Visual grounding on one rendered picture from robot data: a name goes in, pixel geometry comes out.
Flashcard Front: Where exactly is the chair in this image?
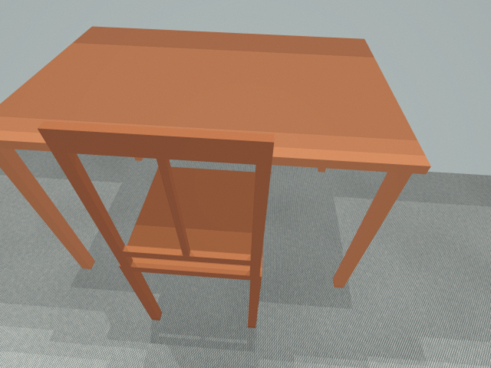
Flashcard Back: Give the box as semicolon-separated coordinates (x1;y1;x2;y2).
38;121;274;328

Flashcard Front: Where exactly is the table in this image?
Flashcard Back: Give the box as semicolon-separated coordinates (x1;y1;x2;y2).
0;26;431;288

